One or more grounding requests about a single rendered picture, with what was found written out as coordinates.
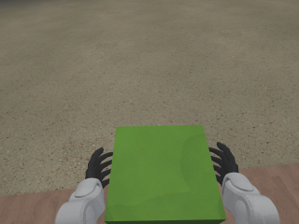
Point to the carton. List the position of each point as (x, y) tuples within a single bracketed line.
[(162, 175)]

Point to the right robot forearm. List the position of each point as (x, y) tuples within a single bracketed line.
[(245, 202)]

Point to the right robot hand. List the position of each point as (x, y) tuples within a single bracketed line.
[(226, 164)]

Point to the left robot hand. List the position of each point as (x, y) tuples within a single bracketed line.
[(95, 168)]

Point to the left robot forearm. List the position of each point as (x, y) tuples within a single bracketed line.
[(85, 205)]

